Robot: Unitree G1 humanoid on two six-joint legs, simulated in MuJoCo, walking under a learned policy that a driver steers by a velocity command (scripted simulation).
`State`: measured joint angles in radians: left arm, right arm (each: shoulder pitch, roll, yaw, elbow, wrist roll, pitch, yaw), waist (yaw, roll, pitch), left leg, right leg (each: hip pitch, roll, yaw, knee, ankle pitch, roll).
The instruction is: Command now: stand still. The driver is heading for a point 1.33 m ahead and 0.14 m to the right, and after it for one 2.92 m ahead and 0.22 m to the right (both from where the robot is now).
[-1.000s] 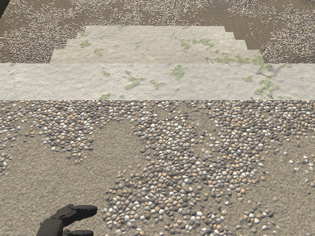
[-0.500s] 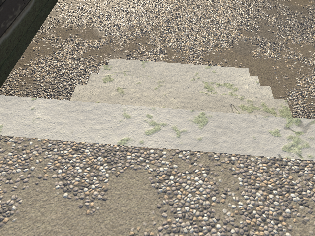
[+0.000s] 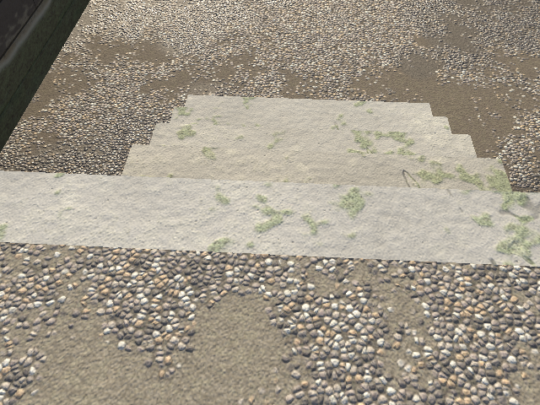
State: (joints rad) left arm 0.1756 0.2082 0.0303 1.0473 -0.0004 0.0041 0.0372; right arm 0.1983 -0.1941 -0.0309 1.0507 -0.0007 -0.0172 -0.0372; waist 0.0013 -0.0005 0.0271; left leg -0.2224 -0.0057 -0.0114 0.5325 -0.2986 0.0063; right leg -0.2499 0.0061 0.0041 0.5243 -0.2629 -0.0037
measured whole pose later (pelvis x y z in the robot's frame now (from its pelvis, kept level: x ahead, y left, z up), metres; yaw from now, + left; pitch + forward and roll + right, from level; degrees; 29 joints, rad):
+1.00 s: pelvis +0.04 -0.02 +0.01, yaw +0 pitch +2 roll +0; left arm 0.23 0.20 0.05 1.03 0.00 -0.09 -0.01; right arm 0.39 -0.21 -0.06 1.07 0.00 -0.07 -0.01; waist -0.02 0.04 -0.05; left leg -0.16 0.04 -0.02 0.42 -0.31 0.02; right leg -0.33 -0.03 -0.06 0.66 -0.38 -0.08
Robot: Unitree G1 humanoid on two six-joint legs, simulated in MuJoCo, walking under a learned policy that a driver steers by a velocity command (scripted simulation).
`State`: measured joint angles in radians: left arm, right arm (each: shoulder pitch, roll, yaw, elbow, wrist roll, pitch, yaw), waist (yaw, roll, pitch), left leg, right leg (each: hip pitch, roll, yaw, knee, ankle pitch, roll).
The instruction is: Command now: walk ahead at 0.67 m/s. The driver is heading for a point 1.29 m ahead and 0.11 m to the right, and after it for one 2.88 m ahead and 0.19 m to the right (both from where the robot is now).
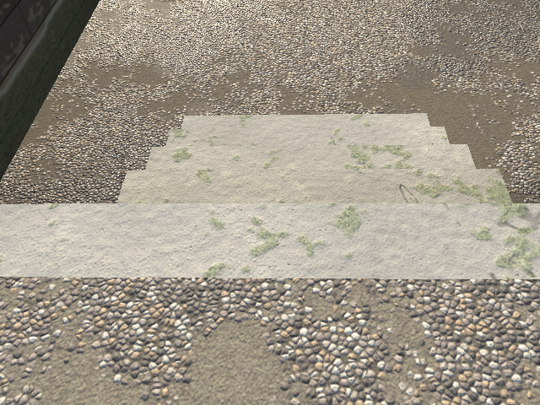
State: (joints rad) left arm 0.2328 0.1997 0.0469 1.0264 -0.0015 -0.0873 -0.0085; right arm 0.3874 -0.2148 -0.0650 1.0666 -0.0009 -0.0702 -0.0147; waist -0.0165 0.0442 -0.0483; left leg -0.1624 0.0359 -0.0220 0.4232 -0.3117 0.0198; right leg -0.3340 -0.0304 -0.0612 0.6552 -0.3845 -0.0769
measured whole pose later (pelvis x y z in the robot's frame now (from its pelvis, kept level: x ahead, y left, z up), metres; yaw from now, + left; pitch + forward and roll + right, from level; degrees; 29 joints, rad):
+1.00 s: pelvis +0.77 +0.00 -0.03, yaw +0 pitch +1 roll -1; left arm 0.05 0.22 0.02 0.78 0.03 -0.08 -0.02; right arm 0.48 -0.22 -0.03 1.01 -0.01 -0.08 -0.01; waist -0.03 0.01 0.06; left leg 0.03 -0.05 0.01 0.97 -0.37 0.09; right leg -0.51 0.05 -0.13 0.62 -0.14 -0.14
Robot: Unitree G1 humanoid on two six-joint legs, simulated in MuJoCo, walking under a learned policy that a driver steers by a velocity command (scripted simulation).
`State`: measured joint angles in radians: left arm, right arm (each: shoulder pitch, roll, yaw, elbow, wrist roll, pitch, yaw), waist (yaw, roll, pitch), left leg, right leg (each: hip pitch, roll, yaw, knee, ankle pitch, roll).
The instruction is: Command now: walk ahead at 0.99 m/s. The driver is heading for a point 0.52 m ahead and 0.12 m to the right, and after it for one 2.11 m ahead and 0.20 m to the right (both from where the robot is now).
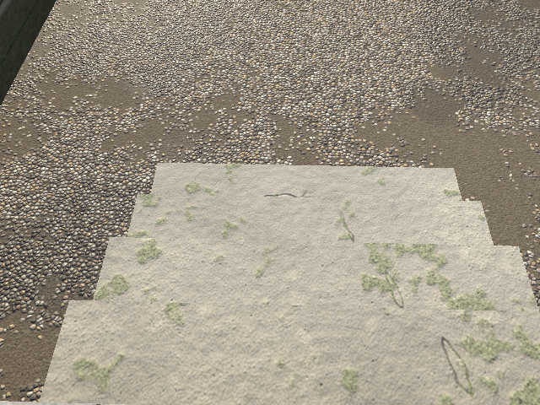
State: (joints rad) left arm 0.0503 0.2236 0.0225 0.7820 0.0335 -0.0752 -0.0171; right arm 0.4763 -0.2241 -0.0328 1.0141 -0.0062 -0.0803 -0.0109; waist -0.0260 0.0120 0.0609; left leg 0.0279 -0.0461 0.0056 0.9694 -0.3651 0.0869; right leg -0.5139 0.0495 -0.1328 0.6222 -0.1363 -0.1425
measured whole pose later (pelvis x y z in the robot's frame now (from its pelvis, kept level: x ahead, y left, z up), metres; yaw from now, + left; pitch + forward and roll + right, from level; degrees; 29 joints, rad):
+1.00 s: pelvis +0.90 -0.09 -0.30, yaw -23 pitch -2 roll +4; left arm 0.00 0.24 0.03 0.86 0.05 -0.06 -0.02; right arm 0.66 -0.19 -0.01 1.06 -0.04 -0.04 -0.03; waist -0.14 -0.08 0.02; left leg 0.00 0.02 0.12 1.36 -0.74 0.06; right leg -0.32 -0.04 -0.06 0.39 0.21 -0.11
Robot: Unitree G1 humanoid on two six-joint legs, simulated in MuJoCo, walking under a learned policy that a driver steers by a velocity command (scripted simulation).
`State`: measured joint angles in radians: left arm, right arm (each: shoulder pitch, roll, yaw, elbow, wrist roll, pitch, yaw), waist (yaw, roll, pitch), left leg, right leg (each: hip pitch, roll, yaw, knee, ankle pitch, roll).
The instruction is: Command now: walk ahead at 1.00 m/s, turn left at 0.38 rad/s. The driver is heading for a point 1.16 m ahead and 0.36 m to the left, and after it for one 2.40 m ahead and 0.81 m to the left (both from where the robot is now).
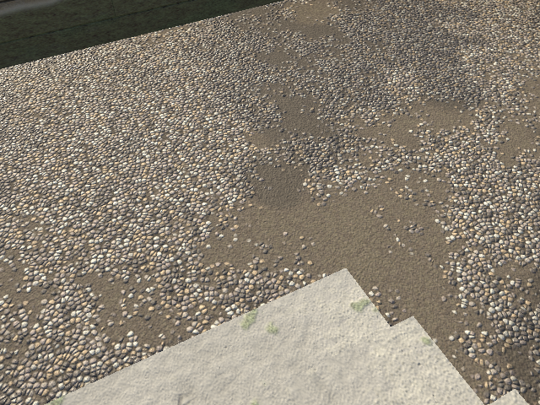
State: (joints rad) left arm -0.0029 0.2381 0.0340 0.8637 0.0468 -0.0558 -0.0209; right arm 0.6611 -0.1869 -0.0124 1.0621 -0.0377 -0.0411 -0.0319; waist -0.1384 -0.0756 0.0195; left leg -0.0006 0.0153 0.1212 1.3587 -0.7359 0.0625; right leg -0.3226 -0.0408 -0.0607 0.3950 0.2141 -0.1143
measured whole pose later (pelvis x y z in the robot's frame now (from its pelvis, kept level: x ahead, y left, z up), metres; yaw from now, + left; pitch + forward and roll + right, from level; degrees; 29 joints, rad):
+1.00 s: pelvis +0.78 +0.24 -0.41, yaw +36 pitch -1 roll -2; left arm 0.58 0.21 0.05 1.04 0.03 -0.07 0.00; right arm 0.11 -0.23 -0.02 0.80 -0.06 -0.04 0.00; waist 0.05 0.04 -0.02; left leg -0.73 0.00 -0.08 1.45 -0.31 0.04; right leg -0.25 0.14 0.02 0.74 -0.47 -0.09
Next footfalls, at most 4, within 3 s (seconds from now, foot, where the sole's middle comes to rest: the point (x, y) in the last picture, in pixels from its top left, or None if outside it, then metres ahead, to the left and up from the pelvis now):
0.40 left None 0.43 0.13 -0.98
0.84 right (190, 368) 0.83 0.17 -1.15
1.28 left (84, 349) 1.04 0.58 -1.33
1.64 right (107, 259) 1.45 0.53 -1.33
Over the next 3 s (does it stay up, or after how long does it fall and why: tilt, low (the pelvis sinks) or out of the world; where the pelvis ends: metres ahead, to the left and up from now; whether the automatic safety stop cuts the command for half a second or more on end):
stays up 2.46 0.81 -0.57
